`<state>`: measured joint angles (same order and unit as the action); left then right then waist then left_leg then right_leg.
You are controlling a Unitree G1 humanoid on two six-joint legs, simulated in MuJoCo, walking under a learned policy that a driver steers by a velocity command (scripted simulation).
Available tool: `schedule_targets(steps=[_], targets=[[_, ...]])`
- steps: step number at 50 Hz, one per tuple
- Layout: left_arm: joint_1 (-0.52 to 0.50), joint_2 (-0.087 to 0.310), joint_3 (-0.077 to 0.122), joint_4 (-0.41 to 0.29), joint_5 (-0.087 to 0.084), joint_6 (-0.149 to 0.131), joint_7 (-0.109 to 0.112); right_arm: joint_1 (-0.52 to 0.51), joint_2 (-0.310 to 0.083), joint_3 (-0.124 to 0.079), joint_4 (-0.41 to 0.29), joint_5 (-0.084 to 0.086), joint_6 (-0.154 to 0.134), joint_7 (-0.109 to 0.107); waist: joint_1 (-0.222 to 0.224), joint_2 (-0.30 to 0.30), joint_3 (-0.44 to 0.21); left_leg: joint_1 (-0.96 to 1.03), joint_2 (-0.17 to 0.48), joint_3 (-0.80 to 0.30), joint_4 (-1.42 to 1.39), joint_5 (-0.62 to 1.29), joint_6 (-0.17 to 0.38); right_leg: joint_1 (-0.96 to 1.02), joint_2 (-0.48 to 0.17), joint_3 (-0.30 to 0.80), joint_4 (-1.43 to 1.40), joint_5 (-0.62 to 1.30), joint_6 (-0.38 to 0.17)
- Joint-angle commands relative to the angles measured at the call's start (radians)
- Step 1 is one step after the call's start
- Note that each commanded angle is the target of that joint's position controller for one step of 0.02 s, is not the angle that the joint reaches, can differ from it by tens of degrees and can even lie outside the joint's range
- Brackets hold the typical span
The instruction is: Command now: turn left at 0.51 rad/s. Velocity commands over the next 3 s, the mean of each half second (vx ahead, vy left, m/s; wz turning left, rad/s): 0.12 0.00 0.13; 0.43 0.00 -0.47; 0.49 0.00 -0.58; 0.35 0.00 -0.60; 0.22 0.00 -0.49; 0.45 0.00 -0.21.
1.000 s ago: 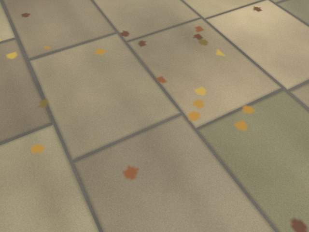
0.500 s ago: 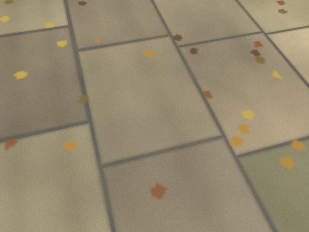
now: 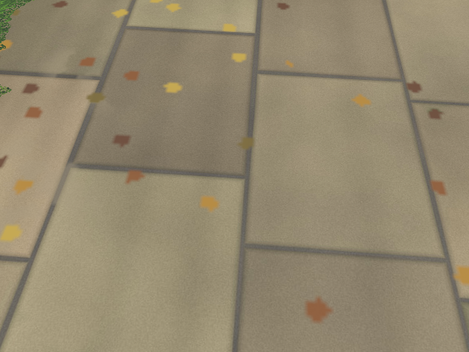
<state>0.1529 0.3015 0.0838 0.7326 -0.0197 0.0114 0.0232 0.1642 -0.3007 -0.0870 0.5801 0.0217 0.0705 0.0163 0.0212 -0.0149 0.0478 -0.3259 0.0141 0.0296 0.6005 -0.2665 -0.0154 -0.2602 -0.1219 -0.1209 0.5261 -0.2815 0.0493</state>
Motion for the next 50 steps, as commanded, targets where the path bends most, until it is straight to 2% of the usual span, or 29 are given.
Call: schedule_targets(steps=[1,2,3,4,6,10,11,13,15,18,21,23,24,25,26,27,30,33,36,38,41,43,44,45,46,47,48,49,50], targets=[[0.052,0.085,0.019,-0.042,0.028,-0.016,-0.011,0.108,-0.2,-0.068,-0.054,-0.004,-0.017,-0.018,-0.021,0.139,-0.167,0.369,0.157,-0.256,-0.239,0.47,0.124,-0.181,-0.048,-0.013,0.267,-0.013,-0.032],[-0.001,0.057,0.003,-0.095,0.055,-0.021,-0.009,0.093,-0.264,-0.067,-0.081,-0.032,-0.03,-0.022,-0.022,0.344,-0.167,0.378,0.386,-0.517,-0.204,0.749,0.327,-0.417,0.077,0.016,0.496,-0.415,0.029],[-0.065,0.119,0.021,-0.101,0.032,-0.023,-0.001,0.131,-0.209,-0.054,-0.066,-0.053,-0.053,-0.013,-0.099,0.237,-0.231,0.318,0.387,-0.497,-0.233,0.653,0.39,-0.404,0.065,0.138,0.633,-0.409,0.029],[-0.072,0.136,0.028,-0.095,0.012,-0.017,0.001,0.089,-0.179,-0.038,-0.05,-0.052,-0.067,-0.012,-0.069,0.198,-0.179,0.277,0.319,-0.398,-0.238,0.559,0.334,-0.405,0.049,0.155,0.665,-0.338,0.017],[-0.034,0.136,0.034,-0.058,0.022,-0.002,0.013,-0.014,-0.132,-0.021,-0.046,-0.024,-0.072,-0.021,-0.026,0.156,-0.136,0.215,0.229,-0.294,-0.239,0.471,0.244,-0.379,0.038,0.163,0.622,-0.198,0.018],[0.024,0.09,0.019,-0.036,0.019,0.004,0.005,-0.057,-0.088,0.003,-0.032,-0.035,-0.074,-0.034,0.005,0.151,-0.151,0.159,0.176,-0.214,-0.252,0.466,0.235,-0.247,0.057,0.146,0.507,-0.064,0.036],[0.011,0.074,0.011,-0.04,0.02,0.004,0.004,-0.058,-0.086,0.004,-0.026,-0.034,-0.073,-0.035,-0.003,0.152,-0.143,0.16,0.171,-0.212,-0.252,0.425,0.232,-0.224,0.053,0.147,0.426,-0.058,0.035],[-0.015,0.063,-0.001,-0.05,0.019,0.0,-0.006,-0.011,-0.103,-0.001,-0.003,-0.028,-0.07,-0.035,-0.042,0.165,-0.139,0.156,0.171,-0.252,-0.307,0.073,0.242,-0.182,0.059,0.125,0.301,-0.059,0.024],[-0.03,0.093,0.003,-0.062,0.006,-0.01,-0.016,0.026,-0.144,-0.01,0.02,-0.024,-0.069,-0.028,-0.069,0.2,-0.082,0.151,0.205,-0.338,-0.369,-0.208,0.257,-0.203,0.077,0.1,0.246,-0.109,0.001],[-0.033,0.098,-0.001,-0.063,-0.005,-0.033,-0.029,0.049,-0.153,-0.012,0.044,-0.018,-0.084,-0.023,-0.079,0.161,-0.023,0.158,0.248,-0.386,-0.393,-0.312,0.254,-0.214,0.071,0.097,0.173,-0.143,-0.055],[0.043,0.069,-0.01,-0.03,-0.007,-0.057,-0.042,0.011,-0.15,-0.011,0.055,-0.004,-0.096,-0.018,-0.026,0.12,-0.023,0.092,0.225,-0.317,-0.37,-0.303,0.228,-0.064,0.09,0.062,0.031,-0.062,-0.114],[0.158,0.069,-0.007,0.022,-0.004,-0.064,-0.043,-0.025,-0.11,-0.001,0.053,-0.007,-0.102,-0.016,0.029,0.082,-0.045,-0.006,0.164,-0.223,-0.272,-0.284,0.181,0.122,0.113,0.064,-0.051,-0.026,-0.147],[0.243,0.1,0.0,0.042,-0.006,-0.068,-0.038,-0.06,-0.053,0.015,0.038,-0.017,-0.111,-0.013,0.055,-0.006,-0.055,-0.103,0.1,-0.131,-0.092,-0.226,0.128,0.22,0.021,0.213,-0.115,-0.079,-0.185],[0.3,0.219,0.03,0.047,-0.004,-0.073,-0.036,-0.088,-0.014,0.021,-0.012,-0.025,-0.135,-0.008,0.038,-0.237,-0.04,-0.334,-0.061,0.05,0.202,-0.209,0.037,0.31,-0.162,0.595,-0.242,-0.241,-0.306],[0.322,0.215,0.03,0.029,0.01,-0.084,-0.043,-0.142,-0.084,0.006,-0.03,-0.007,-0.156,-0.008,0.089,-0.236,0.009,-0.507,-0.064,-0.046,0.379,-0.354,0.028,0.332,-0.263,0.834,-0.354,-0.303,-0.402],[0.282,0.178,0.018,0.012,0.017,-0.095,-0.039,-0.122,-0.106,-0.003,-0.024,0.014,-0.171,0.0,0.055,-0.168,0.035,-0.566,-0.009,-0.104,0.46,-0.276,0.039,0.346,-0.253,0.794,-0.343,-0.289,-0.387],[0.247,0.134,0.005,-0.015,0.004,-0.093,-0.027,-0.126,-0.103,-0.006,-0.002,-0.023,-0.188,0.011,0.033,-0.072,0.015,-0.56,0.035,-0.093,0.398,-0.051,0.032,0.356,-0.147,0.582,-0.33,-0.024,-0.309],[0.253,0.128,0.003,-0.025,0.003,-0.074,-0.008,-0.158,-0.048,0.009,-0.002,-0.023,-0.19,0.02,0.032,-0.082,0.001,-0.419,0.003,-0.05,0.215,0.091,-0.017,0.264,-0.064,0.431,-0.34,0.165,-0.276],[0.272,0.155,0.014,-0.025,0.001,-0.063,0.005,-0.229,-0.017,0.023,-0.011,-0.015,-0.189,0.026,0.058,-0.102,0.019,-0.273,-0.034,-0.032,0.029,0.218,-0.039,0.143,-0.025,0.367,-0.327,0.192,-0.25],[0.297,0.167,0.02,-0.021,-0.006,-0.058,0.006,-0.263,-0.031,0.021,-0.021,-0.007,-0.19,0.03,0.07,-0.113,0.026,-0.208,-0.046,-0.035,-0.03,0.245,-0.04,0.106,-0.037,0.389,-0.313,0.177,-0.245],[0.287,0.178,0.027,-0.023,-0.016,-0.055,0.007,-0.239,-0.078,0.004,-0.022,0.003,-0.196,0.028,0.039,-0.136,0.02,-0.127,-0.035,-0.072,-0.089,0.238,-0.017,0.127,-0.075,0.456,-0.274,0.186,-0.218],[0.257,0.17,0.027,-0.033,-0.011,-0.051,0.005,-0.137,-0.119,-0.017,0.001,0.003,-0.201,0.019,-0.026,-0.149,-0.027,0.014,-0.043,-0.054,-0.13,0.196,0.021,0.134,-0.062,0.453,-0.166,0.345,-0.188],[0.247,0.141,0.018,-0.044,-0.003,-0.05,0.002,-0.02,-0.152,-0.036,0.029,-0.003,-0.202,0.01,-0.086,-0.132,-0.111,0.189,-0.023,-0.056,-0.143,0.199,0.053,0.097,-0.002,0.411,-0.007,0.432,-0.157],[0.234,0.079,-0.004,-0.08,0.018,-0.05,0.0,0.162,-0.208,-0.051,0.048,-0.022,-0.2,-0.001,-0.162,-0.037,-0.287,0.479,0.147,-0.23,-0.117,0.085,0.121,-0.052,0.066,0.36,0.291,0.276,-0.12],[0.371,-0.033,-0.035,-0.116,-0.008,-0.063,0.001,0.23,-0.282,-0.06,0.076,-0.044,-0.188,0.004,-0.081,0.333,-0.429,0.75,0.397,-0.74,-0.248,-0.169,0.268,-0.385,0.203,0.274,0.64,-0.298,-0.065],[0.366,0.083,-0.014,-0.091,-0.039,-0.068,0.001,0.199,-0.185,-0.038,0.068,-0.031,-0.187,0.007,-0.092,0.297,-0.358,0.683,0.403,-0.841,-0.331,-0.346,0.272,-0.503,0.135,0.309,0.784,-0.28,-0.058],[0.262,0.14,0.003,-0.1,-0.039,-0.065,-0.003,0.142,-0.121,-0.02,0.065,-0.021,-0.181,0.0,-0.104,0.205,-0.213,0.558,0.367,-0.655,-0.332,-0.301,0.236,-0.54,0.09,0.277,0.807,-0.189,-0.059],[0.2,0.139,0.003,-0.107,-0.022,-0.062,-0.003,0.101,-0.098,-0.012,0.071,-0.023,-0.175,-0.003,-0.091,0.12,-0.138,0.433,0.322,-0.504,-0.331,-0.141,0.214,-0.507,0.049,0.249,0.783,-0.116,-0.059],[0.162,0.128,0.005,-0.117,-0.008,-0.062,-0.008,0.073,-0.078,-0.007,0.081,-0.03,-0.171,-0.004,-0.072,0.102,-0.094,0.335,0.282,-0.41,-0.349,-0.028,0.203,-0.475,0.024,0.248,0.74,-0.071,-0.061]])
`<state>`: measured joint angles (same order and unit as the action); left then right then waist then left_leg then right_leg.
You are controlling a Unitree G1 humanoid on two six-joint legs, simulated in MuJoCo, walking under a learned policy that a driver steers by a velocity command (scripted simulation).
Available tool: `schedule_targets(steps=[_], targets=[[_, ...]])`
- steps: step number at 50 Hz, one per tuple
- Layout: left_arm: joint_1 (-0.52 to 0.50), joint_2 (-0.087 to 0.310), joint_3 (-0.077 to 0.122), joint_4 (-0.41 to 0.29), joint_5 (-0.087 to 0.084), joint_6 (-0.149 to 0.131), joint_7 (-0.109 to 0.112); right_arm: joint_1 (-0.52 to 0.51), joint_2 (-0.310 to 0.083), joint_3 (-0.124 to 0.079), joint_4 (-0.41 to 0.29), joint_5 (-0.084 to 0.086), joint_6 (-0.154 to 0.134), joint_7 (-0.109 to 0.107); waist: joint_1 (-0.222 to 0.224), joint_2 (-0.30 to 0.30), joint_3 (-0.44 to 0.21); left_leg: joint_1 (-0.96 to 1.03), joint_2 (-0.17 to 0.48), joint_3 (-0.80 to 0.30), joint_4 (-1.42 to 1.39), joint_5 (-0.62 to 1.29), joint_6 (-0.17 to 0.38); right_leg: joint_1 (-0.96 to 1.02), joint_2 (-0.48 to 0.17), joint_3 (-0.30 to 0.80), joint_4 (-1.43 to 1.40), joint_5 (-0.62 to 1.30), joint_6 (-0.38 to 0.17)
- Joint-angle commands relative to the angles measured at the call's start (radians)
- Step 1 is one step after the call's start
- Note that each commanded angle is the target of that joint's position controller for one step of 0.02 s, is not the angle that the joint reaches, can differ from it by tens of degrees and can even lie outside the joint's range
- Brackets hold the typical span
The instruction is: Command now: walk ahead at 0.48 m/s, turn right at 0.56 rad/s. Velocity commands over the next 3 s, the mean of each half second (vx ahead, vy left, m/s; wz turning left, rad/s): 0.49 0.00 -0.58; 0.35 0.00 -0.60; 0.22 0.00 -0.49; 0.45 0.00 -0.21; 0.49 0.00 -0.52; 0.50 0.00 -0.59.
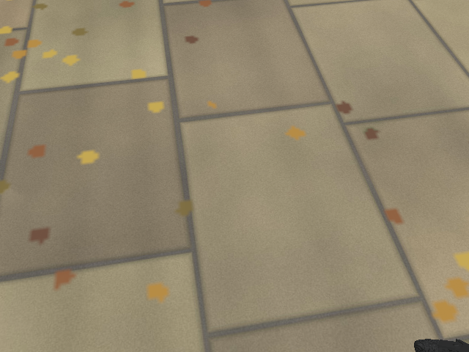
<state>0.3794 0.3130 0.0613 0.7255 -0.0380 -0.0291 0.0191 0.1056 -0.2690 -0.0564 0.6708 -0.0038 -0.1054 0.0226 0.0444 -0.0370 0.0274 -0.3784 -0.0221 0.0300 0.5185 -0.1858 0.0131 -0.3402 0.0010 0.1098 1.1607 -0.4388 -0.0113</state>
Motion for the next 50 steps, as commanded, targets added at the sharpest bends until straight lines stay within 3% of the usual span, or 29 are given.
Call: schedule_targets(steps=[1,3,5,8,11,15,17,18,19,20,21,22,23,24,25,26,30,34,37,40,42,43,44,45,46,47,48,50], targets=[[-0.068,0.103,0.03,-0.114,0.008,-0.015,-0.011,0.109,-0.096,-0.032,-0.003,-0.013,0.002,-0.013,-0.071,0.142,-0.05,0.32,0.289,-0.331,-0.292,-0.04,0.168,-0.353,-0.122,0.019,0.078,0.112,-0.002],[-0.072,0.061,0.021,-0.124,0.002,0.001,-0.019,0.097,-0.098,-0.035,0.015,-0.005,-0.009,-0.016,-0.052,0.152,-0.027,0.258,0.286,-0.244,-0.34,0.028,0.182,-0.332,-0.136,0.001,0.034,0.121,0.004],[-0.115,0.041,0.013,-0.147,0.011,0.01,-0.021,0.095,-0.124,-0.044,0.035,0.001,-0.017,-0.017,-0.046,0.122,0.009,0.232,0.302,-0.181,-0.377,0.088,0.199,-0.366,-0.143,-0.005,-0.038,0.15,0.019],[-0.167,0.036,0.005,-0.161,0.017,0.005,-0.033,0.09,-0.158,-0.052,0.053,0.0,-0.015,-0.019,-0.053,0.098,0.019,0.254,0.291,-0.067,-0.388,0.162,0.191,-0.372,-0.144,-0.02,-0.182,0.304,0.028],[-0.266,0.028,-0.003,-0.183,0.016,-0.007,-0.054,0.11,-0.184,-0.056,0.071,0.008,-0.005,-0.022,-0.091,0.082,0.04,0.275,0.267,0.039,-0.38,0.197,0.155,-0.321,-0.121,-0.078,-0.364,0.434,0.011],[-0.356,0.044,0.002,-0.229,0.012,-0.007,-0.074,0.165,-0.229,-0.068,0.099,0.029,0.017,-0.021,-0.113,0.084,0.065,0.388,0.3,0.098,-0.334,0.276,0.121,-0.298,-0.092,-0.135,-0.494,0.381,-0.036],[-0.313,0.081,0.023,-0.235,0.019,-0.001,-0.076,0.17,-0.263,-0.078,0.102,0.038,0.031,-0.024,-0.07,0.112,0.014,0.439,0.3,0.138,-0.194,0.602,0.1,-0.193,-0.025,-0.192,-0.517,0.277,-0.078],[-0.206,0.115,0.044,-0.213,0.02,0.004,-0.072,0.164,-0.271,-0.079,0.1,0.043,0.041,-0.026,-0.002,0.112,-0.051,0.428,0.282,0.168,-0.03,0.749,0.082,-0.048,0.025,-0.224,-0.545,0.262,-0.107],[-0.027,0.172,0.079,-0.165,0.016,0.012,-0.059,0.172,-0.243,-0.067,0.095,0.04,0.045,-0.031,0.087,0.09,-0.144,0.318,0.246,0.195,0.204,0.753,0.05,0.214,0.072,-0.224,-0.575,0.3,-0.145],[0.098,0.264,0.105,-0.142,0.004,0.024,-0.037,0.215,-0.152,-0.034,0.07,-0.005,0.04,-0.03,0.099,-0.106,-0.232,0.034,0.183,0.197,0.553,0.192,0.001,0.506,-0.115,0.07,-0.577,0.347,-0.213],[0.031,0.328,0.101,-0.184,0.005,0.008,-0.044,0.255,-0.081,-0.003,0.006,-0.007,0.01,-0.019,-0.001,-0.291,-0.392,-0.316,-0.022,0.006,0.867,-0.414,-0.042,0.736,-0.324,0.692,-0.791,0.035,-0.416],[0.036,0.227,0.073,-0.199,0.012,-0.01,-0.058,0.132,-0.197,-0.027,-0.001,0.028,-0.016,-0.008,0.079,-0.107,-0.382,-0.416,0.032,-0.138,0.91,-0.354,-0.021,0.714,-0.33,0.701,-0.887,-0.044,-0.361],[0.014,0.192,0.061,-0.183,0.022,-0.024,-0.058,0.07,-0.201,-0.026,-0.023,0.051,-0.029,-0.004,0.066,-0.079,-0.239,-0.454,0.063,-0.12,0.863,-0.269,-0.001,0.597,-0.3,0.567,-0.886,0.015,-0.322],[-0.045,0.17,0.053,-0.184,0.023,-0.031,-0.058,0.067,-0.179,-0.019,-0.017,0.033,-0.033,-0.012,0.016,0.021,-0.151,-0.409,0.107,-0.119,0.773,-0.195,-0.001,0.443,-0.259,0.452,-0.879,0.153,-0.296],[-0.1,0.143,0.045,-0.19,0.029,-0.034,-0.053,0.077,-0.181,-0.022,-0.007,0.01,-0.029,-0.019,-0.023,0.02,-0.119,-0.338,0.136,-0.124,0.687,-0.152,-0.006,0.331,-0.223,0.363,-0.877,0.275,-0.281],[-0.133,0.134,0.039,-0.203,0.04,-0.034,-0.048,0.096,-0.182,-0.024,0.001,0.004,-0.018,-0.018,-0.052,-0.006,-0.103,-0.275,0.149,-0.127,0.657,-0.125,-0.012,0.253,-0.198,0.318,-0.894,0.348,-0.276],[-0.117,0.144,0.041,-0.175,0.031,-0.041,-0.023,0.062,-0.137,-0.012,0.002,-0.015,0.012,-0.02,-0.058,0.005,-0.066,-0.242,0.126,-0.094,0.486,-0.029,-0.07,0.13,-0.155,0.207,-0.929,0.503,-0.287],[-0.068,0.159,0.046,-0.142,0.021,-0.03,-0.005,-0.094,-0.096,0.008,-0.03,-0.008,0.008,-0.011,-0.001,-0.025,-0.024,-0.194,0.072,-0.089,0.176,0.221,-0.091,0.092,-0.097,0.148,-0.918,0.397,-0.229],[-0.027,0.174,0.055,-0.109,0.018,-0.014,0.001,-0.16,-0.107,0.004,-0.053,-0.006,-0.001,-0.001,0.02,-0.047,-0.013,-0.113,0.014,-0.079,0.051,0.283,-0.079,0.089,-0.091,0.165,-0.844,0.514,-0.19],[-0.028,0.156,0.056,-0.101,0.016,0.007,0.012,-0.13,-0.145,-0.017,-0.05,-0.004,-0.007,0.006,-0.002,-0.08,-0.048,-0.064,-0.009,-0.11,-0.016,0.213,-0.048,0.173,-0.105,0.253,-0.718,0.541,-0.153],[-0.085,0.132,0.051,-0.123,0.015,0.015,0.017,-0.037,-0.159,-0.03,-0.029,-0.009,-0.013,0.001,-0.062,-0.096,-0.083,0.054,0.003,-0.092,-0.095,0.254,-0.01,0.181,-0.066,0.27,-0.595,0.554,-0.108],[-0.085,0.085,0.036,-0.141,0.022,0.013,0.016,0.035,-0.196,-0.04,-0.027,-0.025,-0.017,-0.007,-0.089,-0.05,-0.175,0.236,0.101,-0.149,-0.088,0.421,0.039,0.127,-0.006,0.229,-0.43,0.474,-0.064],[0.049,0.013,0.015,-0.141,0.04,0.013,0.014,0.099,-0.249,-0.048,-0.031,-0.043,-0.008,-0.016,-0.043,0.184,-0.312,0.556,0.363,-0.388,-0.003,0.807,0.161,-0.105,0.102,0.128,-0.129,-0.103,0.004],[0.181,0.075,0.016,-0.138,0.018,0.012,0.008,0.152,-0.247,-0.054,-0.007,-0.018,0.017,-0.009,-0.022,0.371,-0.443,0.694,0.524,-0.697,-0.048,0.637,0.301,-0.28,0.11,0.074,0.098,-0.316,0.041],[0.128,0.157,0.04,-0.117,0.006,0.024,0.011,0.104,-0.18,-0.039,-0.036,-0.009,0.032,-0.012,-0.046,0.23,-0.366,0.606,0.466,-0.646,-0.099,0.42,0.273,-0.329,0.047,0.09,0.194,-0.216,0.071],[0.013,0.188,0.05,-0.137,0.007,0.041,0.015,0.055,-0.133,-0.023,-0.051,-0.01,0.047,-0.02,-0.067,0.165,-0.258,0.497,0.407,-0.491,-0.122,0.326,0.228,-0.351,0.021,0.038,0.203,-0.14,0.087],[-0.039,0.188,0.055,-0.145,0.013,0.059,0.022,0.007,-0.111,-0.012,-0.055,-0.014,0.058,-0.024,-0.06,0.124,-0.185,0.377,0.356,-0.389,-0.147,0.295,0.209,-0.332,-0.008,0.019,0.176,-0.094,0.097],[-0.048,0.138,0.048,-0.16,0.014,0.083,0.024,-0.039,-0.128,-0.016,-0.036,-0.022,0.068,-0.031,-0.024,0.165,-0.098,0.184,0.282,-0.245,-0.208,0.265,0.193,-0.233,-0.041,-0.023,0.074,-0.048,0.095]])
Over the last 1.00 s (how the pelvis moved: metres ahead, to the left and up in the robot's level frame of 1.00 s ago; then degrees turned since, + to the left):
0.26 0.02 0.00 -16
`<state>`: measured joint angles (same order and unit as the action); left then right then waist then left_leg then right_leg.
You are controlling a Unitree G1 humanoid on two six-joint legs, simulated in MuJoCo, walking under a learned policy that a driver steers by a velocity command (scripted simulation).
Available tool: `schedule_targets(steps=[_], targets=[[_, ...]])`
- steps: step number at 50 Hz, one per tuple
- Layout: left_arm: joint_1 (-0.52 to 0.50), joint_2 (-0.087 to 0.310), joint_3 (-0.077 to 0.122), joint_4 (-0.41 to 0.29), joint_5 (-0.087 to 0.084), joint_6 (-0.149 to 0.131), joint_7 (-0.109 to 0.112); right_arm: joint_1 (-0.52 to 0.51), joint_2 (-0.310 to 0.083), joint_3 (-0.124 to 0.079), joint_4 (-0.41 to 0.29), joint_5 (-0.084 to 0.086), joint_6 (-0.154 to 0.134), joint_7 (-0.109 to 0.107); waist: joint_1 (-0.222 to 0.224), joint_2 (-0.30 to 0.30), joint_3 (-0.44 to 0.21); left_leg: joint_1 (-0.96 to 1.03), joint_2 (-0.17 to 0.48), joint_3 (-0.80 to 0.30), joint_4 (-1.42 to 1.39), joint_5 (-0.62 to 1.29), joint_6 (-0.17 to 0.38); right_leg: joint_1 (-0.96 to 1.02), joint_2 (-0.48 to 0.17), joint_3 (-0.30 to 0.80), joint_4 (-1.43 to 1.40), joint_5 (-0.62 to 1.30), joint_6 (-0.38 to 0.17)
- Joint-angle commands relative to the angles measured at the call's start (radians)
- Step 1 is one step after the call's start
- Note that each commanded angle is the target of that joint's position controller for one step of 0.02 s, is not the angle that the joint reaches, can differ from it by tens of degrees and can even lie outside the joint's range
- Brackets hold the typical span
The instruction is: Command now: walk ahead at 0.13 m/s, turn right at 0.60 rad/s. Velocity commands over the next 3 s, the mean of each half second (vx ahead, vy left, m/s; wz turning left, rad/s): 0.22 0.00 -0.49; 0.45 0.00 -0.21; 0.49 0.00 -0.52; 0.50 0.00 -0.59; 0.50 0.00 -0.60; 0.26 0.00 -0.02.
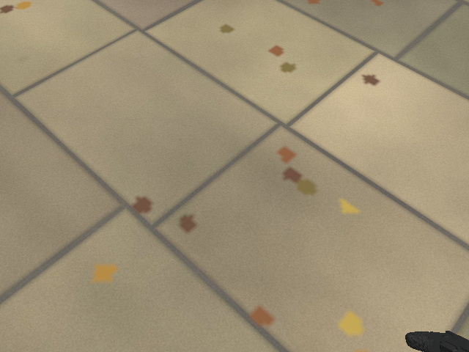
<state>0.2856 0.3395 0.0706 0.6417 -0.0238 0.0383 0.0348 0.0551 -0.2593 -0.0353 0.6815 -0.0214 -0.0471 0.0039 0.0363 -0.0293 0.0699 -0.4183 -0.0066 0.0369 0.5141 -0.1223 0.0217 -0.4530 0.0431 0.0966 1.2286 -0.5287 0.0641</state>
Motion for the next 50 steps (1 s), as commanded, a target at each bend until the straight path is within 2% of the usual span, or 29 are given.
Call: schedule_targets(steps=[1,4,6,8,12,14,15,16,17,18,19,20,21,22,25,30,34,37,38,39,40,41,42,43,44,45,46,47,50], targets=[[0.052,0.082,0.032,-0.077,0.001,0.019,0.009,0.007,-0.143,-0.041,-0.037,-0.007,0.009,-0.015,-0.013,0.176,-0.132,0.196,0.249,-0.202,-0.223,0.222,0.19,-0.089,-0.079,-0.036,-0.043,0.055,0.02],[0.013,0.052,0.02,-0.098,0.012,0.015,0.006,0.017,-0.17,-0.055,-0.014,0.001,0.01,-0.021,-0.027,0.164,-0.176,0.247,0.296,-0.148,-0.231,0.339,0.231,-0.067,-0.105,-0.052,-0.172,0.104,0.017],[-0.018,0.051,0.016,-0.108,0.013,0.015,-0.003,0.0,-0.184,-0.061,-0.009,0.008,0.021,-0.023,-0.033,0.152,-0.197,0.251,0.313,-0.112,-0.24,0.302,0.234,-0.022,-0.119,-0.062,-0.259,0.166,0.007],[-0.039,0.056,0.016,-0.116,0.011,0.019,-0.014,-0.016,-0.199,-0.065,-0.005,0.013,0.032,-0.021,-0.036,0.162,-0.183,0.225,0.312,-0.071,-0.253,0.218,0.223,0.034,-0.118,-0.084,-0.341,0.2,-0.007],[-0.055,0.075,0.025,-0.123,0.007,0.018,-0.039,0.012,-0.243,-0.082,0.019,0.047,0.033,-0.003,-0.039,0.174,-0.147,0.196,0.331,-0.072,-0.299,-0.225,0.178,0.116,-0.104,-0.139,-0.505,0.185,-0.07],[0.002,0.068,0.031,-0.085,0.011,0.01,-0.046,0.011,-0.229,-0.077,0.035,0.061,0.035,0.001,-0.002,0.139,-0.134,0.137,0.305,-0.035,-0.245,-0.351,0.136,0.251,-0.068,-0.182,-0.668,0.228,-0.113],[0.07,0.075,0.039,-0.048,0.01,0.006,-0.042,0.026,-0.186,-0.065,0.047,0.057,0.035,0.005,0.019,0.1,-0.138,0.065,0.262,0.009,-0.158,-0.406,0.1,0.369,-0.043,-0.176,-0.721,0.203,-0.14],[0.167,0.118,0.054,-0.018,0.006,0.001,-0.032,0.01,-0.105,-0.039,0.042,0.039,0.032,0.017,0.049,-0.072,-0.128,-0.081,0.171,0.113,0.121,-0.419,0.029,0.491,-0.165,0.032,-0.859,0.091,-0.2],[0.186,0.254,0.075,-0.041,0.011,-0.012,-0.027,-0.037,-0.08,-0.029,-0.023,0.017,0.019,0.025,0.045,-0.29,-0.079,-0.428,0.014,0.115,0.421,-0.525,-0.041,0.557,-0.396,0.497,-0.983,-0.079,-0.369],[0.146,0.198,0.058,-0.057,0.031,-0.046,-0.031,-0.1,-0.163,-0.053,-0.03,0.038,-0.004,0.026,0.071,-0.168,-0.055,-0.475,0.048,-0.049,0.531,-0.451,-0.023,0.484,-0.422,0.56,-1.066,-0.121,-0.409],[0.094,0.156,0.043,-0.057,0.034,-0.069,-0.03,-0.075,-0.192,-0.065,-0.023,0.057,-0.016,0.033,0.028,-0.154,-0.02,-0.48,0.082,-0.075,0.532,-0.332,-0.003,0.464,-0.395,0.472,-1.071,-0.098,-0.371],[0.058,0.119,0.031,-0.059,0.026,-0.084,-0.029,-0.037,-0.19,-0.067,0.008,0.049,-0.022,0.035,0.005,-0.131,-0.017,-0.461,0.101,-0.076,0.512,-0.241,-0.003,0.465,-0.352,0.384,-1.058,-0.011,-0.332],[0.036,0.101,0.023,-0.057,0.018,-0.087,-0.026,-0.026,-0.19,-0.067,0.024,0.031,-0.026,0.034,-0.002,-0.121,-0.024,-0.441,0.109,-0.076,0.474,-0.167,-0.014,0.471,-0.323,0.315,-1.059,0.079,-0.303],[0.035,0.098,0.017,-0.055,0.022,-0.09,-0.022,-0.019,-0.179,-0.066,0.036,0.025,-0.028,0.036,-0.009,-0.116,-0.026,-0.398,0.107,-0.067,0.456,-0.098,-0.024,0.454,-0.295,0.255,-1.067,0.177,-0.285],[0.07,0.102,0.019,-0.038,0.027,-0.101,-0.014,-0.033,-0.14,-0.054,0.048,0.029,-0.031,0.04,-0.003,-0.07,-0.043,-0.347,0.087,-0.048,0.352,0.05,-0.053,0.464,-0.258,0.141,-1.079,0.373,-0.266],[0.132,0.121,0.028,0.012,0.021,-0.103,-0.013,-0.128,-0.099,-0.031,0.023,0.038,-0.032,0.05,0.04,-0.075,0.008,-0.276,0.063,-0.036,0.131,0.166,-0.069,0.434,-0.248,0.058,-1.09,0.423,-0.258],[0.171,0.127,0.034,0.059,0.01,-0.096,-0.015,-0.185,-0.097,-0.02,-0.005,0.042,-0.045,0.067,0.057,-0.068,0.053,-0.274,0.056,-0.031,0.041,0.136,-0.034,0.474,-0.285,0.056,-1.065,0.469,-0.263],[0.164,0.136,0.039,0.08,0.004,-0.088,-0.012,-0.153,-0.12,-0.023,-0.005,0.039,-0.055,0.074,0.026,-0.086,0.036,-0.2,0.039,-0.018,-0.001,0.069,0.011,0.518,-0.31,0.059,-1.01,0.617,-0.242],[0.151,0.145,0.041,0.082,0.005,-0.085,-0.011,-0.108,-0.139,-0.032,0.005,0.037,-0.057,0.07,-0.002,-0.099,0.0,-0.121,0.012,0.006,-0.004,0.041,0.031,0.527,-0.302,0.046,-0.954,0.787,-0.23],[0.142,0.144,0.039,0.085,0.004,-0.08,-0.009,-0.014,-0.164,-0.048,0.028,0.032,-0.058,0.061,-0.058,-0.097,-0.068,0.035,-0.023,0.033,-0.025,0.044,0.056,0.507,-0.27,0.023,-0.832,0.985,-0.21],[0.143,0.122,0.028,0.085,0.01,-0.077,-0.007,0.15,-0.209,-0.07,0.068,0.03,-0.057,0.048,-0.135,-0.081,-0.183,0.295,-0.006,0.016,-0.007,0.076,0.091,0.408,-0.22,-0.009,-0.639,1.026,-0.178],[0.169,0.057,0.005,0.059,0.028,-0.08,-0.007,0.323,-0.279,-0.086,0.09,0.013,-0.053,0.035,-0.181,0.056,-0.35,0.651,0.219,-0.259,0.015,0.013,0.174,0.13,-0.139,-0.036,-0.302,0.712,-0.13],[0.276,-0.035,-0.02,0.058,0.006,-0.1,-0.01,0.367,-0.303,-0.089,0.109,0.014,-0.052,0.041,-0.122,0.328,-0.488,0.859,0.418,-0.729,-0.141,-0.246,0.291,-0.151,0.029,0.028,-0.006,-0.049,-0.082],[0.176,0.084,0.006,0.064,-0.02,-0.111,-0.014,0.326,-0.208,-0.065,0.105,0.033,-0.053,0.037,-0.161,0.223,-0.372,0.776,0.385,-0.708,-0.22,-0.376,0.243,-0.249,-0.024,0.105,0.083,-0.033,-0.087],[0.086,0.115,0.017,0.039,-0.031,-0.116,-0.018,0.263,-0.173,-0.055,0.102,0.032,-0.049,0.028,-0.147,0.182,-0.223,0.637,0.363,-0.541,-0.237,-0.339,0.2,-0.294,-0.074,0.064,0.076,0.056,-0.097],[0.047,0.103,0.015,0.035,-0.02,-0.12,-0.014,0.202,-0.155,-0.05,0.098,0.023,-0.048,0.024,-0.113,0.104,-0.156,0.501,0.331,-0.441,-0.26,-0.238,0.178,-0.258,-0.121,0.037,0.034,0.14,-0.1],[0.036,0.091,0.019,0.04,-0.008,-0.115,-0.013,0.165,-0.126,-0.044,0.097,0.013,-0.052,0.023,-0.087,0.103,-0.108,0.399,0.296,-0.354,-0.288,-0.142,0.169,-0.218,-0.149,0.037,-0.011,0.196,-0.098],[0.068,0.072,0.02,0.053,-0.01,-0.103,-0.016,0.143,-0.109,-0.04,0.099,0.003,-0.058,0.021,-0.056,0.126,-0.101,0.336,0.272,-0.283,-0.319,-0.095,0.161,-0.158,-0.171,0.044,-0.029,0.235,-0.098],[0.072,0.017,0.013,0.057,-0.01,-0.069,-0.014,0.119,-0.113,-0.046,0.121,0.012,-0.077,0.02,-0.028,0.116,-0.048,0.248,0.265,-0.148,-0.384,0.032,0.177,-0.161,-0.188,0.031,-0.073,0.27,-0.083]])
Over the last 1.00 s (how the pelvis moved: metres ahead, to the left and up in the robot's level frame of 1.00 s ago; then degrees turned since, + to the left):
0.51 -0.12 0.00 -36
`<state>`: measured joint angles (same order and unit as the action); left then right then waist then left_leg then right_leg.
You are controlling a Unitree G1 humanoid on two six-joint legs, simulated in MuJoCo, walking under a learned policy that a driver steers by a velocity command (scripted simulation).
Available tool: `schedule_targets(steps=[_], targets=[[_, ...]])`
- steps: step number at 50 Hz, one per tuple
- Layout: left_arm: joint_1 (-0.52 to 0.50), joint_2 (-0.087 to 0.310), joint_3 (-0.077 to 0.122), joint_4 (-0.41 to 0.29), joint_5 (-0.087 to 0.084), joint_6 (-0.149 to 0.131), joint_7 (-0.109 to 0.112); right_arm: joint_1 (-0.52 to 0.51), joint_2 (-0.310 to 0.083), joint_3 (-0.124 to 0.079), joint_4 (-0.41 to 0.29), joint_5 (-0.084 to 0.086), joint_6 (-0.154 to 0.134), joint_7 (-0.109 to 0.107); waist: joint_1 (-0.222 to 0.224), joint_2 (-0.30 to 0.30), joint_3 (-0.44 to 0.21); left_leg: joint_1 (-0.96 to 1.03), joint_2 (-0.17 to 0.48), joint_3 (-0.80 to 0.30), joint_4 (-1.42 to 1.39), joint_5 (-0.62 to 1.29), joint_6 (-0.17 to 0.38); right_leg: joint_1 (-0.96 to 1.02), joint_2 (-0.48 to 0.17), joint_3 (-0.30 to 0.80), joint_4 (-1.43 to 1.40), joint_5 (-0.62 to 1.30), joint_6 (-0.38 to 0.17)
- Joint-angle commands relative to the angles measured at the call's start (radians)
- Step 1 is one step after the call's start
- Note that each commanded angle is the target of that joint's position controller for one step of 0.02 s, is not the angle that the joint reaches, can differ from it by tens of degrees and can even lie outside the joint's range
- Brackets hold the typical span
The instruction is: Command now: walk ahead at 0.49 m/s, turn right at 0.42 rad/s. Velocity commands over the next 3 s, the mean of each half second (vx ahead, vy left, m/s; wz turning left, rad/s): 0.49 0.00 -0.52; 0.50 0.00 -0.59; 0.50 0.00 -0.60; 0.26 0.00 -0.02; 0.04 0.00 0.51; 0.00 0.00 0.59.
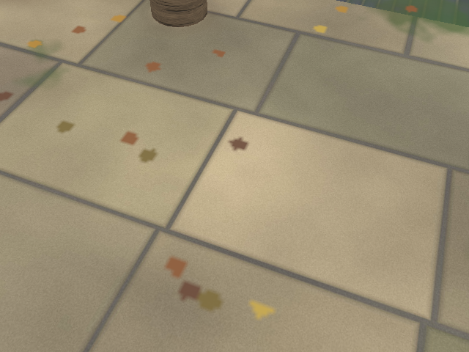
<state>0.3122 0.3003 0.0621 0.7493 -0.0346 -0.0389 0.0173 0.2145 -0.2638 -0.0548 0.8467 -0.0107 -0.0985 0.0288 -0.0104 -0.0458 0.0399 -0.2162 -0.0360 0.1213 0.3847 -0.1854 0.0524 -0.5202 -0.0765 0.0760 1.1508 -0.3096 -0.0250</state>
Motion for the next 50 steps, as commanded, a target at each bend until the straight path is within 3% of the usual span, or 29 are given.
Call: schedule_targets(steps=[1,3,6,9,11,14,15,16,17,18,19,20,21,22,23,26,29,32,37,39,40,41,42,43,44,45,46,47,50], targets=[[0.023,0.051,0.02,-0.061,0.006,0.012,0.005,-0.041,-0.119,-0.03,-0.038,0.0,-0.029,-0.007,0.02,0.121,-0.001,0.04,0.292,-0.194,-0.265,0.137,0.147,-0.124,-0.069,0.053,-0.023,0.086,0.013],[-0.019,0.046,0.017,-0.077,0.012,0.009,0.002,-0.034,-0.132,-0.033,-0.029,-0.001,-0.028,-0.012,0.014,0.108,0.015,0.059,0.277,-0.118,-0.275,0.208,0.144,-0.165,-0.067,0.049,-0.119,0.19,0.023],[-0.119,0.025,0.006,-0.105,0.013,-0.008,-0.023,-0.028,-0.151,-0.034,-0.029,0.003,-0.019,-0.021,-0.02,0.09,0.034,0.076,0.24,-0.007,-0.28,0.266,0.117,-0.124,-0.051,-0.026,-0.341,0.35,0.017],[-0.23,0.005,-0.005,-0.15,0.012,-0.013,-0.049,0.042,-0.185,-0.042,-0.011,0.014,0.001,-0.03,-0.068,0.066,0.059,0.18,0.277,0.028,-0.266,0.305,0.112,-0.145,-0.036,-0.08,-0.471,0.382,0.001],[-0.262,0.015,-0.002,-0.179,0.011,-0.012,-0.063,0.067,-0.202,-0.048,-0.002,0.025,0.022,-0.032,-0.068,0.069,0.063,0.275,0.305,0.047,-0.225,0.393,0.1,-0.167,-0.022,-0.098,-0.518,0.338,-0.019],[-0.199,0.072,0.026,-0.191,0.014,-0.003,-0.072,0.051,-0.242,-0.061,-0.013,0.036,0.051,-0.043,0.001,0.122,-0.014,0.359,0.314,0.087,-0.032,0.827,0.068,-0.036,0.065,-0.169,-0.526,0.186,-0.075],[-0.1,0.107,0.046,-0.172,0.012,0.001,-0.071,0.041,-0.251,-0.064,-0.019,0.036,0.062,-0.048,0.06,0.132,-0.071,0.346,0.304,0.097,0.117,0.922,0.056,0.086,0.105,-0.187,-0.529,0.145,-0.102],[0.063,0.158,0.077,-0.131,0.01,0.004,-0.06,0.023,-0.237,-0.057,-0.027,0.038,0.066,-0.053,0.153,0.109,-0.152,0.244,0.269,0.116,0.338,0.868,0.025,0.327,0.142,-0.178,-0.592,0.194,-0.141],[0.186,0.242,0.104,-0.105,0.006,0.019,-0.036,0.06,-0.168,-0.031,-0.045,0.006,0.058,-0.052,0.178,-0.047,-0.246,-0.01,0.209,0.116,0.657,0.44,-0.017,0.624,-0.001,0.065,-0.603,0.184,-0.198],[0.105,0.31,0.106,-0.142,0.003,0.008,-0.036,0.115,-0.062,0.003,-0.105,-0.001,0.026,-0.038,0.055,-0.258,-0.34,-0.433,-0.034,-0.028,1.016,-0.378,-0.071,0.895,-0.23,0.68,-0.772,-0.022,-0.41],[0.122,0.219,0.08,-0.159,0.012,-0.009,-0.046,0.02,-0.165,-0.014,-0.115,0.03,-0.016,-0.017,0.13,-0.117,-0.399,-0.539,0.01,-0.232,1.07,-0.367,-0.047,0.916,-0.253,0.753,-0.864,-0.088,-0.393],[0.094,0.174,0.065,-0.152,0.022,-0.023,-0.047,-0.055,-0.181,-0.017,-0.145,0.06,-0.036,-0.007,0.125,-0.067,-0.262,-0.583,0.056,-0.226,1.024,-0.287,-0.022,0.814,-0.222,0.602,-0.866,-0.03,-0.342],[0.034,0.153,0.058,-0.151,0.02,-0.031,-0.049,-0.066,-0.162,-0.011,-0.144,0.047,-0.045,-0.011,0.072,0.046,-0.159,-0.548,0.103,-0.222,0.913,-0.211,-0.017,0.653,-0.174,0.477,-0.866,0.106,-0.306],[-0.024,0.122,0.049,-0.16,0.022,-0.035,-0.047,-0.066,-0.168,-0.017,-0.133,0.022,-0.042,-0.017,0.038,0.061,-0.126,-0.485,0.135,-0.221,0.817,-0.171,-0.023,0.547,-0.137,0.39,-0.872,0.213,-0.281],[-0.057,0.111,0.041,-0.176,0.033,-0.035,-0.041,-0.047,-0.172,-0.021,-0.128,0.016,-0.03,-0.016,0.01,0.037,-0.105,-0.427,0.148,-0.224,0.785,-0.144,-0.033,0.471,-0.113,0.349,-0.892,0.286,-0.278],[-0.058,0.13,0.045,-0.17,0.024,-0.039,-0.026,-0.039,-0.144,-0.017,-0.13,-0.003,0.002,-0.018,-0.011,0.034,-0.077,-0.387,0.144,-0.193,0.66,-0.089,-0.09,0.349,-0.083,0.269,-0.926,0.405,-0.287],[-0.025,0.157,0.052,-0.152,0.021,-0.031,-0.006,-0.153,-0.109,-0.003,-0.165,-0.006,0.01,-0.022,0.025,0.012,-0.035,-0.38,0.114,-0.176,0.433,0.099,-0.13,0.28,-0.026,0.192,-0.93,0.359,-0.25],[0.014,0.166,0.055,-0.13,0.018,-0.021,0.0,-0.25,-0.093,0.005,-0.191,0.004,0.003,-0.014,0.07,-0.018,-0.024,-0.294,0.063,-0.165,0.236,0.265,-0.133,0.241,0.004,0.178,-0.912,0.245,-0.201],[0.054,0.148,0.054,-0.097,0.01,-0.009,0.003,-0.276,-0.145,-0.016,-0.216,0.019,-0.018,0.0,0.07,-0.057,-0.031,-0.258,0.043,-0.21,0.12,0.191,-0.093,0.361,-0.05,0.313,-0.787,0.175,-0.176],[0.032,0.14,0.053,-0.099,0.013,0.0,0.005,-0.192,-0.164,-0.031,-0.197,0.021,-0.028,-0.001,0.02,-0.09,-0.048,-0.157,0.035,-0.19,0.086,0.119,-0.057,0.375,-0.047,0.346,-0.713,0.217,-0.155],[0.026,0.107,0.041,-0.105,0.017,0.0,0.003,-0.094,-0.189,-0.046,-0.174,0.013,-0.034,-0.007,-0.028,-0.084,-0.104,-0.004,0.051,-0.188,0.064,0.12,-0.026,0.347,0.0,0.316,-0.607,0.265,-0.124],[0.034,0.046,0.018,-0.12,0.029,-0.002,0.0,0.055,-0.24,-0.062,-0.162,-0.004,-0.038,-0.014,-0.088,0.014,-0.244,0.252,0.213,-0.343,0.08,0.056,0.04,0.234,0.061,0.237,-0.334,0.155,-0.083],[0.175,-0.008,0.0,-0.147,0.001,-0.01,-0.001,0.147,-0.32,-0.081,-0.129,-0.014,-0.024,-0.012,-0.025,0.361,-0.366,0.566,0.438,-0.829,-0.03,-0.187,0.209,-0.123,0.199,0.108,-0.005,-0.28,-0.009],[0.17,0.101,0.016,-0.122,-0.011,-0.011,0.004,0.13,-0.229,-0.064,-0.139,0.013,-0.019,-0.005,-0.047,0.284,-0.311,0.545,0.457,-0.939,-0.088,-0.425,0.202,-0.255,0.116,0.129,0.136,-0.265,0.007],[0.059,0.159,0.033,-0.13,-0.004,-0.006,0.004,0.086,-0.167,-0.047,-0.152,0.016,-0.012,-0.011,-0.074,0.193,-0.186,0.431,0.415,-0.777,-0.101,-0.403,0.157,-0.288,0.08,0.109,0.17,-0.172,0.014],[-0.001,0.158,0.034,-0.141,0.008,-0.001,0.007,0.038,-0.148,-0.039,-0.157,0.006,-0.004,-0.015,-0.062,0.126,-0.116,0.313,0.374,-0.638,-0.108,-0.268,0.129,-0.257,0.045,0.074,0.155,-0.101,0.018],[-0.041,0.144,0.036,-0.153,0.019,-0.002,0.003,0.012,-0.127,-0.032,-0.149,0.001,0.001,-0.017,-0.049,0.117,-0.059,0.219,0.335,-0.537,-0.127,-0.148,0.122,-0.238,0.018,0.072,0.109,-0.053,0.019],[-0.039,0.124,0.036,-0.158,0.014,0.0,-0.003,0.003,-0.115,-0.026,-0.143,-0.006,-0.001,-0.022,-0.027,0.143,-0.043,0.16,0.306,-0.458,-0.149,-0.07,0.111,-0.192,-0.009,0.069,0.078,-0.021,0.016],[-0.047,0.066,0.024,-0.171,0.005,0.013,-0.012,0.013,-0.119,-0.032,-0.117,0.008,-0.012,-0.024,-0.015,0.153,-0.024,0.114,0.291,-0.32,-0.207,0.056,0.128,-0.182,-0.036,0.036,0.0,0.006,0.021]])
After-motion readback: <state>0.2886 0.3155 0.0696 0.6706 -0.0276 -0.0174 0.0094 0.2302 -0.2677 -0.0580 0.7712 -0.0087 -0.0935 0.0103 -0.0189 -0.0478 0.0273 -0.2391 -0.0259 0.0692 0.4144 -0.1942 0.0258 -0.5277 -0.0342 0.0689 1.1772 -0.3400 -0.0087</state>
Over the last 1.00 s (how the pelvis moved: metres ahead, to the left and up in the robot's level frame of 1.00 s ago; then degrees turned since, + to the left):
0.37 -0.06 0.01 -20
